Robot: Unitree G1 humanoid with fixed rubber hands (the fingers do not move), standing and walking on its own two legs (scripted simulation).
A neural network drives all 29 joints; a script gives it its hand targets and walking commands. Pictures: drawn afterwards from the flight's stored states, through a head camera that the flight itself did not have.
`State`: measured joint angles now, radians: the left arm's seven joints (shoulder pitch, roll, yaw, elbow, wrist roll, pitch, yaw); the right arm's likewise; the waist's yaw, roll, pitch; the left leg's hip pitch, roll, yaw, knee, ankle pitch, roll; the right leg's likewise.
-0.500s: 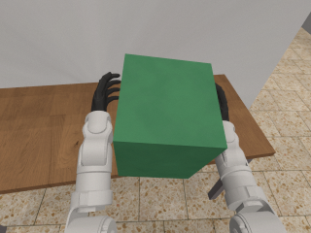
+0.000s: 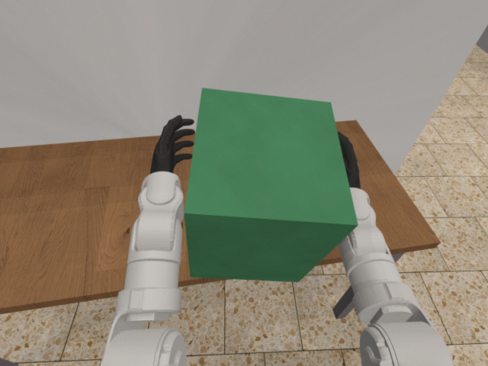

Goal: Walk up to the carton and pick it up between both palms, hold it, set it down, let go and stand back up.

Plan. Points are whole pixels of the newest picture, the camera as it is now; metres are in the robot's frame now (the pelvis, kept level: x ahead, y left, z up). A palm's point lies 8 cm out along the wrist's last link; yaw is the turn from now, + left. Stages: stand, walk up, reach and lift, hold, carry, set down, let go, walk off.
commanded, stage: set down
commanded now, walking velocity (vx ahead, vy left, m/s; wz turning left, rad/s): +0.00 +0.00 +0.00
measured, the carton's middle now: (255, 195) +0.35 -0.03 +0.09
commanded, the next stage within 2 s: none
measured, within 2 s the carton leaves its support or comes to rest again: rests again in 1.98 s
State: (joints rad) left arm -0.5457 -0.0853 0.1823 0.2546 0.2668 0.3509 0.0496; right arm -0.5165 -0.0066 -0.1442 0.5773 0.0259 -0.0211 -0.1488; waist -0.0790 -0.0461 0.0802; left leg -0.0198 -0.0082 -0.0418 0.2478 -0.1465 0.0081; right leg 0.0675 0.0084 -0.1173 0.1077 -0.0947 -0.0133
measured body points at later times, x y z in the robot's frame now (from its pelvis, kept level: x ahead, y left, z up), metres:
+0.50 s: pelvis +0.00 -0.01 +0.00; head +0.01 +0.00 +0.45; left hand +0.42 +0.09 +0.12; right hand +0.39 -0.20 +0.10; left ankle +0.00 +0.11 -0.75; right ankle -0.01 -0.11 -0.75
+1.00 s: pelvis +0.01 -0.01 +0.00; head +0.03 -0.01 +0.45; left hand +0.44 +0.08 +0.10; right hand +0.40 -0.21 +0.08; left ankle +0.00 +0.11 -0.75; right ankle -0.02 -0.11 -0.75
